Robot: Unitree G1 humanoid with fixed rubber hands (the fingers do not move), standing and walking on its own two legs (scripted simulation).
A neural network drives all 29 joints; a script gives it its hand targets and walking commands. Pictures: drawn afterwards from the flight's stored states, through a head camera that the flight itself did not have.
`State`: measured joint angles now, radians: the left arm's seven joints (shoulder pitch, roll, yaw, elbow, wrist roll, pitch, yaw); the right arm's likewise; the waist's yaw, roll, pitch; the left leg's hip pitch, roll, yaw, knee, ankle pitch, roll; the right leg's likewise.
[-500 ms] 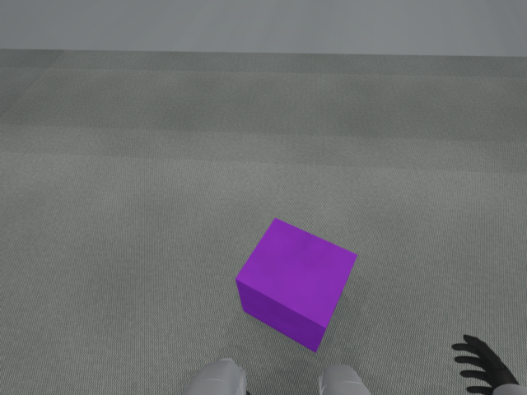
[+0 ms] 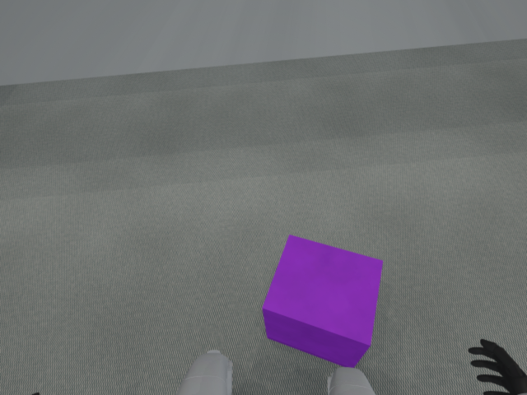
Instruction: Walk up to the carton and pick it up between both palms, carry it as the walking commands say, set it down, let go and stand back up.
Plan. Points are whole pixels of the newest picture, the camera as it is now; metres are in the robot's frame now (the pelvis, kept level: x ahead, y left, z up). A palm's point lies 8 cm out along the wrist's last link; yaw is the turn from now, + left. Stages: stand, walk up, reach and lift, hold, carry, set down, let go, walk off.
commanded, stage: walk up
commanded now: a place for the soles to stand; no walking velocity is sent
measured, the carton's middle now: (320, 302) +0.45 -0.13 -0.55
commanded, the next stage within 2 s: none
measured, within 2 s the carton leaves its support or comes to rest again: neither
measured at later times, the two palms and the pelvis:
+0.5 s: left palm (74, 311) +0.25 +0.36 -0.08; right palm out of the picture +0.06 -0.31 -0.04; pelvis +0.04 +0.06 +0.01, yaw -14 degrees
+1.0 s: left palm (104, 318) +0.24 +0.30 -0.07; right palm out of the picture +0.02 -0.32 -0.07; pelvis +0.03 +0.02 +0.01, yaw -17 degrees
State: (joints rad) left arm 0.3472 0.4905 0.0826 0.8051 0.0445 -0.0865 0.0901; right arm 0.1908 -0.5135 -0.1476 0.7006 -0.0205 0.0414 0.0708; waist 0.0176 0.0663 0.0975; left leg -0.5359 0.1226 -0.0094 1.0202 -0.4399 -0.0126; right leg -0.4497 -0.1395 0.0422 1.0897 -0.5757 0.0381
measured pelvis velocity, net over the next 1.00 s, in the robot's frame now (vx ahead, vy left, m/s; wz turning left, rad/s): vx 0.03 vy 0.02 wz -0.29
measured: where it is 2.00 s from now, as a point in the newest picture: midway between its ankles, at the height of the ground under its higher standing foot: outside the picture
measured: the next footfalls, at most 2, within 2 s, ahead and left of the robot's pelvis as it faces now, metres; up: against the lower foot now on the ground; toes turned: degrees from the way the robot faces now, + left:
right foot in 0.22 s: +0.07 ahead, -0.08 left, +0.00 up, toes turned -10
right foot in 0.64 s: +0.06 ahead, -0.16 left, +0.00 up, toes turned -11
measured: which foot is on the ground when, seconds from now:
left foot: down 0.00-1.00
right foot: down 0.00-0.00, up 0.02-0.20, down 0.22-0.40, up 0.42-0.62, down 0.64-1.00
